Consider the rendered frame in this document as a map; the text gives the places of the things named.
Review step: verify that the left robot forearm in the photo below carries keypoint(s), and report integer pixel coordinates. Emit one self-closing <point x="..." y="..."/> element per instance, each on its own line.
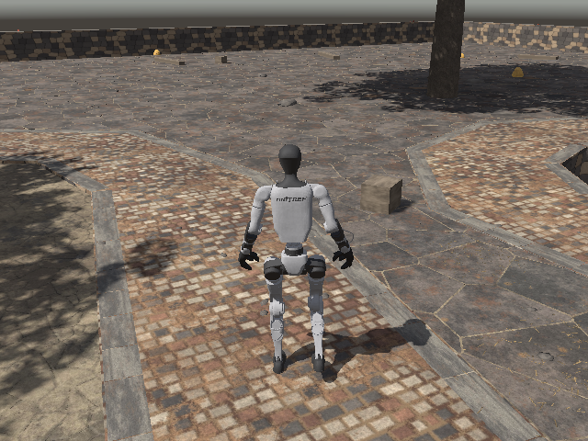
<point x="248" y="241"/>

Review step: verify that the robot left hand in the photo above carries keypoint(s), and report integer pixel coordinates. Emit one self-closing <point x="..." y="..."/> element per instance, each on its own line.
<point x="251" y="257"/>

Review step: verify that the robot left upper arm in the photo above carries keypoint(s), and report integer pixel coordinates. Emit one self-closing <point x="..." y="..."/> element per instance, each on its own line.
<point x="262" y="194"/>

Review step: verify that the robot left shin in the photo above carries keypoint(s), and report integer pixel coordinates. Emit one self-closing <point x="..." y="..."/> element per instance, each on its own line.
<point x="277" y="330"/>

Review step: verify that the robot right upper arm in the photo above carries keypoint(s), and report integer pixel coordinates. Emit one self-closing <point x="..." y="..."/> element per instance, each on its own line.
<point x="326" y="206"/>

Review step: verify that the robot right hand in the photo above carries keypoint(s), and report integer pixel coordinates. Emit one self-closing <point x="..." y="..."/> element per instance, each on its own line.
<point x="348" y="256"/>

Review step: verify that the left robot foot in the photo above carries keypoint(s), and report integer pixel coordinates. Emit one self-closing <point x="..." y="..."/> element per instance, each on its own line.
<point x="279" y="365"/>

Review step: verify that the right robot forearm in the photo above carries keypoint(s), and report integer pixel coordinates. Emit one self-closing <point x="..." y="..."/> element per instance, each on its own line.
<point x="340" y="239"/>

